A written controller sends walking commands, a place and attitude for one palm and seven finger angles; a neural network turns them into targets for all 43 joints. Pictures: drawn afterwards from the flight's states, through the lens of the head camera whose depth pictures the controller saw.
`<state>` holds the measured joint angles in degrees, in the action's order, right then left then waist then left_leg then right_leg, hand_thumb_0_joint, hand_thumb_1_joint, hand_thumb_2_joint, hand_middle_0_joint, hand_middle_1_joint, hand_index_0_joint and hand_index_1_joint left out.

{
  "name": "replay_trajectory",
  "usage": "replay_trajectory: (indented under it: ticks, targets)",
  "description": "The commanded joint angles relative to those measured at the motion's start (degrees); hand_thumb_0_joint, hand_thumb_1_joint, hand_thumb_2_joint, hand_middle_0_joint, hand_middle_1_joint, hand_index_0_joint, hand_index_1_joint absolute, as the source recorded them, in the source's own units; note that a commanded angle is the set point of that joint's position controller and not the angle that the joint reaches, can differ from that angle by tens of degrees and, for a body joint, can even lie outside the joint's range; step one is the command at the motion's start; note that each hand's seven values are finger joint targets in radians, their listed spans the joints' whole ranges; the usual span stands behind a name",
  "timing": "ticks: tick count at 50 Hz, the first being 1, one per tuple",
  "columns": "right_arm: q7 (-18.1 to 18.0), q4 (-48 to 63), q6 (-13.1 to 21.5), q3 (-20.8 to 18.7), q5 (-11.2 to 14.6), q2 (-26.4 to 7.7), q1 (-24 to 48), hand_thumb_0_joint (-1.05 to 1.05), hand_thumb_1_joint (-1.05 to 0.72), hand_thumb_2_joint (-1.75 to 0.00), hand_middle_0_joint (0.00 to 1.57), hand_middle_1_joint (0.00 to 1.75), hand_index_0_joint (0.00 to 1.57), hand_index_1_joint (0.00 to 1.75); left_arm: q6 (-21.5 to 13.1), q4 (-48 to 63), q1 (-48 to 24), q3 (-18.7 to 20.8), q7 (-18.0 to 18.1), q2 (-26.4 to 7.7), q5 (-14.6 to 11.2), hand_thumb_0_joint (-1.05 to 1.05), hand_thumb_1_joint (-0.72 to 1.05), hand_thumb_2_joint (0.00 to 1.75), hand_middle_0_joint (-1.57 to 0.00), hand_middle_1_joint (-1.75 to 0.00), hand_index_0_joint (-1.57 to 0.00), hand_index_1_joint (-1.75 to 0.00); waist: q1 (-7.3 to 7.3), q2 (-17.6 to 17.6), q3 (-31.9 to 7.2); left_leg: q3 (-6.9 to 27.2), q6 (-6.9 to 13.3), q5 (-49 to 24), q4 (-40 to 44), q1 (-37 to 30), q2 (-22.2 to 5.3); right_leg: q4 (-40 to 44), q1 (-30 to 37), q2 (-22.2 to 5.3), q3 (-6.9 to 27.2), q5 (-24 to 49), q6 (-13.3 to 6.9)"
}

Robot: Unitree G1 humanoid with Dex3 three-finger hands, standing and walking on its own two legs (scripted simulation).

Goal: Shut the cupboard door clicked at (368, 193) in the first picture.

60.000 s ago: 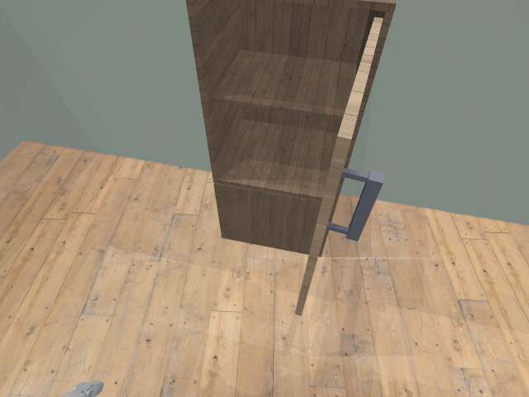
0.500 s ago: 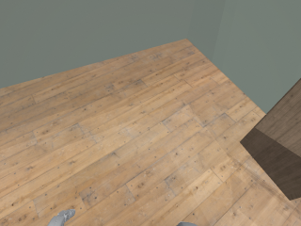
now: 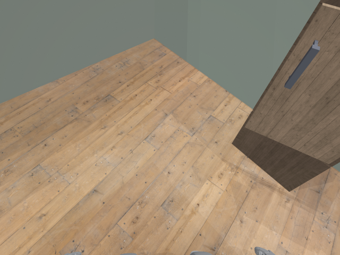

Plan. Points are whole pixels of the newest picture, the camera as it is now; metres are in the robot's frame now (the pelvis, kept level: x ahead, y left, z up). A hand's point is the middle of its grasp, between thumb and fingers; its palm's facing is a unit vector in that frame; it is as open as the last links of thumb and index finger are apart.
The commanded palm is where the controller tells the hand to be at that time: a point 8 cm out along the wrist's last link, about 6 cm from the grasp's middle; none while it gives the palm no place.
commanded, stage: turn to face it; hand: left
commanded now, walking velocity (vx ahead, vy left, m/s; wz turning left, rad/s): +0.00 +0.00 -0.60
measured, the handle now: (301, 65) +0.70 -0.39 +0.06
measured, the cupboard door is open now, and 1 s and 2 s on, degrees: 20 20 20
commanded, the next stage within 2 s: take the last steps up to it in 0.64 s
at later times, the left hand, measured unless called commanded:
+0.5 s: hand (119, 235) +0.18 +0.14 -0.15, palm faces -0.26 -0.93 -0.26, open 7.4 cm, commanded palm none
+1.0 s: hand (136, 222) +0.21 +0.10 -0.16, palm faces -0.39 -0.89 -0.23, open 7.4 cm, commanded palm none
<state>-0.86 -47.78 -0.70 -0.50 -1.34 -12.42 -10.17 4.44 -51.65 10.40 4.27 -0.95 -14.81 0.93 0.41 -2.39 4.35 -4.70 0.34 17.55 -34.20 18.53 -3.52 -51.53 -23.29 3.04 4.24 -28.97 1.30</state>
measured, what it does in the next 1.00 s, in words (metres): steps on the spot, turning right: right foot, then left foot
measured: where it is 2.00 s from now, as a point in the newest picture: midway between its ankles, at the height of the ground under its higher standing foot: (211, 242)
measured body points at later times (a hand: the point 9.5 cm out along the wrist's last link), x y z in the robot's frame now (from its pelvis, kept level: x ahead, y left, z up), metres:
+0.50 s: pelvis +0.03 -0.03 +0.01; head +0.07 -0.05 +0.45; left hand +0.19 +0.19 -0.13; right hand +0.03 -0.30 -0.14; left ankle +0.06 +0.10 -0.68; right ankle -0.01 -0.14 -0.73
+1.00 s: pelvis +0.07 -0.06 +0.00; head +0.08 -0.08 +0.45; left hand +0.23 +0.15 -0.14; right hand -0.03 -0.29 -0.16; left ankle +0.10 +0.08 -0.71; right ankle +0.00 -0.13 -0.73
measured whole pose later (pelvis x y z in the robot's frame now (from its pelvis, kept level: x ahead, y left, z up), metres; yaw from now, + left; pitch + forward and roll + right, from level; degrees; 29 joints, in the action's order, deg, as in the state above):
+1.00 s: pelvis +0.07 -0.06 +0.00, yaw -24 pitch +1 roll -1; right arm -0.7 -57.7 -2.3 -2.2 -1.3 -13.3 -17.3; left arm 1.5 -55.8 12.7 3.4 -1.9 -11.6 1.4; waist -1.3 3.1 1.3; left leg -4.0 -2.3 28.6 -46.4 19.3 -6.6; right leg -29.8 -11.4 2.1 -3.9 -19.3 -2.6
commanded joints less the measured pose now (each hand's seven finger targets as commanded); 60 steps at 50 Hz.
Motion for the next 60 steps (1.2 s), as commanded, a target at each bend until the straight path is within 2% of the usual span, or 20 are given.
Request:
replay_trajectory:
  ticks: [1,9,12,13,14,15,20,28,29,31,34,38,42,45,46,47,48,49,53,60]
  targets:
    - [-1.7,3.2,1.2,-3.5,-0.8,-12.1,-3.0,0.00,-0.90,-0.90,0.20,0.30,0.20,0.30,-1.6,6.1,-3.0,1.9,-1.1,-4.4,0.1,0.00,0.90,0.90,-0.20,-0.30,-0.20,-0.30,-1.31,11.6,-5.8,10.0,7.7,-33.1,13.3,-12.8,-17.4,-14.6,-9.4,-4.3,-3.2,-0.2,1.8]
    - [-0.9,0.2,0.4,-4.9,-0.5,-13.5,-5.8,0.00,-0.90,-0.90,0.20,0.30,0.20,0.30,-1.6,6.8,-5.1,0.8,-1.5,-2.3,0.1,0.00,0.90,0.90,-0.20,-0.30,-0.20,-0.30,-2.96,15.8,-7.9,0.2,5.9,-35.3,8.2,-15.1,-16.7,7.7,1.0,-2.6,-10.0,4.6,0.5]
    - [-0.6,0.4,0.1,-5.1,-0.1,-13.6,-3.1,0.00,-0.90,-0.90,0.20,0.30,0.20,0.30,-2.2,5.1,0.9,1.2,-1.2,-4.1,0.3,0.00,0.90,0.90,-0.20,-0.30,-0.20,-0.30,0.89,12.6,-8.4,-2.8,2.0,-26.6,0.8,-8.6,-15.3,23.5,13.3,-2.6,-10.2,17.9,-1.1]
    - [-0.2,0.9,0.1,-4.9,0.5,-11.7,-3.0,0.00,-0.90,-0.90,0.20,0.30,0.20,0.30,-2.9,3.7,5.0,1.9,-0.7,-8.0,0.7,0.00,0.90,0.90,-0.20,-0.30,-0.20,-0.30,2.78,3.2,-10.6,-5.9,-1.3,-17.4,-8.2,-1.6,-11.5,29.0,22.7,-8.7,-2.7,27.5,-3.6]
    - [0.0,3.7,0.0,-3.6,0.8,-6.8,-0.3,0.00,-0.90,-0.90,0.20,0.30,0.20,0.30,-3.6,2.6,8.3,3.0,0.2,-13.9,1.0,0.00,0.90,0.90,-0.20,-0.30,-0.20,-0.30,4.60,-14.4,-9.6,-7.5,-4.6,17.2,-21.4,15.0,-1.7,31.1,29.4,-23.3,17.0,47.6,-10.5]
    - [-0.7,4.5,-0.8,-3.2,0.7,-8.2,1.2,0.00,-0.90,-0.90,0.20,0.30,0.20,0.30,-3.4,2.1,10.5,3.0,0.9,-15.2,0.0,0.00,0.90,0.90,-0.20,-0.30,-0.20,-0.30,5.50,-9.9,-9.4,0.9,-4.7,21.2,-29.4,15.9,-1.6,30.6,24.7,-27.5,19.2,54.6,-15.4]
    - [-0.5,0.0,-1.0,-2.8,0.5,-7.1,-1.7,0.00,-0.90,-0.90,0.20,0.30,0.20,0.30,-3.5,4.4,-1.1,1.5,2.1,-8.5,0.4,0.00,0.90,0.90,-0.20,-0.30,-0.20,-0.30,-0.88,-6.3,-9.3,3.9,-5.3,8.3,-28.6,12.3,-2.5,29.1,18.4,-17.2,6.3,46.0,-12.6]
    - [-0.5,-1.6,-0.1,-2.4,0.6,-5.6,-6.5,0.00,-0.90,-0.90,0.20,0.30,0.20,0.30,-3.0,3.0,-2.1,1.7,1.6,-8.5,0.2,0.00,0.90,0.90,-0.20,-0.30,-0.20,-0.30,-2.67,-6.0,-6.7,1.4,-4.0,-3.8,3.0,-4.5,1.5,26.7,8.5,-13.4,9.2,31.5,-8.9]
    - [-0.7,-2.5,0.4,-2.6,0.5,-7.1,-8.7,0.00,-0.90,-0.90,0.20,0.30,0.20,0.30,-2.7,3.2,-2.2,1.4,1.5,-7.0,-0.1,0.00,0.90,0.90,-0.20,-0.30,-0.20,-0.30,-3.45,-2.0,-7.3,3.3,-3.2,-8.5,9.6,-10.6,-0.7,23.3,4.6,-10.9,7.4,26.3,-6.3]
    - [-1.1,-1.7,0.8,-3.8,-0.8,-14.8,-10.1,0.00,-0.90,-0.90,0.20,0.30,0.20,0.30,-2.2,4.2,1.2,0.5,1.0,-2.1,-0.7,0.00,0.90,0.90,-0.20,-0.30,-0.20,-0.30,-2.63,19.1,-7.5,24.4,7.3,-15.5,17.5,-11.3,-20.5,5.3,-3.1,-0.7,-3.2,-3.5,-0.9]
    - [-1.7,-0.9,0.9,-3.0,-1.0,-11.9,-5.1,0.00,-0.90,-0.90,0.20,0.30,0.20,0.30,-1.6,2.9,-1.0,1.4,0.4,-3.6,0.3,0.00,0.90,0.90,-0.20,-0.30,-0.20,-0.30,-1.26,14.1,-3.1,19.5,9.0,-13.4,19.0,-3.9,-17.8,-11.8,-4.8,-3.5,-0.8,-1.1,-0.4]
    - [-1.8,-2.6,1.0,-2.9,-0.9,-10.1,-6.0,0.00,-0.90,-0.90,0.20,0.30,0.20,0.30,-1.7,1.7,-0.7,0.3,-0.1,-0.9,-0.1,0.00,0.90,0.90,-0.20,-0.30,-0.20,-0.30,-1.73,12.6,-7.4,9.3,8.1,-26.4,14.3,-11.5,-14.5,0.2,-0.7,-3.6,-5.1,0.8,0.3]
    - [-1.3,-4.8,0.7,-4.3,-1.0,-12.2,-8.5,0.00,-0.90,-0.90,0.20,0.30,0.20,0.30,-2.1,1.4,-1.7,0.1,-1.2,-0.2,0.3,0.00,0.90,0.90,-0.20,-0.30,-0.20,-0.30,-3.34,13.2,-6.8,10.2,7.2,-7.0,16.0,-11.0,-16.1,10.0,3.1,-2.0,-8.6,2.0,-0.9]
    - [-0.9,-5.4,0.7,-4.6,-0.6,-11.8,-6.3,0.00,-0.90,-0.90,0.20,0.30,0.20,0.30,-2.7,-0.8,3.5,0.9,-1.8,-2.1,0.6,0.00,0.90,0.90,-0.20,-0.30,-0.20,-0.30,-0.22,9.0,-4.6,6.7,3.8,7.1,11.6,-0.1,-13.5,26.0,16.9,-1.4,-9.2,11.2,-2.2]
    - [-0.7,-4.8,0.9,-4.3,-0.3,-10.0,-4.6,0.00,-0.90,-0.90,0.20,0.30,0.20,0.30,-3.3,-2.1,8.0,1.7,-1.5,-4.6,0.8,0.00,0.90,0.90,-0.20,-0.30,-0.20,-0.30,2.37,1.9,-4.8,1.7,1.3,10.3,3.6,6.5,-9.3,33.9,24.2,-5.9,-2.7,6.7,-4.2]
    - [-0.4,-2.6,1.1,-3.1,0.4,-5.4,-1.7,0.00,-0.90,-0.90,0.20,0.30,0.20,0.30,-3.9,-3.3,11.7,2.7,-0.7,-10.3,1.2,0.00,0.90,0.90,-0.20,-0.30,-0.20,-0.30,4.29,-15.0,-2.7,-6.2,-2.6,18.2,-11.9,19.6,-0.2,42.1,29.2,-19.0,17.9,-0.9,-10.6]
    - [-0.2,-0.2,1.0,-3.1,-0.2,-6.9,3.9,0.00,-0.90,-0.90,0.20,0.30,0.20,0.30,-3.8,-3.3,13.4,2.5,-0.2,-11.5,0.4,0.00,0.90,0.90,-0.20,-0.30,-0.20,-0.30,6.11,-10.8,0.2,0.0,-2.3,19.3,-22.5,23.2,0.2,44.4,23.7,-23.5,22.2,-1.6,-15.5]
    - [-0.5,-1.0,1.1,-3.5,-0.1,-7.2,4.7,0.00,-0.90,-0.90,0.20,0.30,0.20,0.30,-4.5,-3.7,11.8,2.4,0.4,-9.4,0.5,0.00,0.90,0.90,-0.20,-0.30,-0.20,-0.30,4.24,-11.1,1.4,3.1,-2.2,15.1,-27.5,26.2,-0.8,44.0,23.4,-21.7,23.9,1.8,-16.8]
    - [0.6,-3.8,1.4,-3.5,-0.6,-5.6,0.4,0.00,-0.90,-0.90,0.20,0.30,0.20,0.30,-6.1,-3.1,6.6,0.6,0.7,-4.8,0.4,0.00,0.90,0.90,-0.20,-0.30,-0.20,-0.30,-0.75,-3.6,0.2,1.5,-3.5,4.6,-26.4,20.0,-2.6,39.4,19.8,-15.6,6.4,22.2,-14.9]
    - [0.5,-2.8,2.2,-3.1,-0.1,-4.3,1.2,0.00,-0.90,-0.90,0.20,0.30,0.20,0.30,-6.1,-5.7,7.6,0.4,0.9,-5.5,0.8,0.00,0.90,0.90,-0.20,-0.30,-0.20,-0.30,-1.32,-3.6,-1.2,-1.3,-2.5,1.6,-8.4,11.6,-1.2,35.7,21.2,-14.4,5.1,33.7,-14.1]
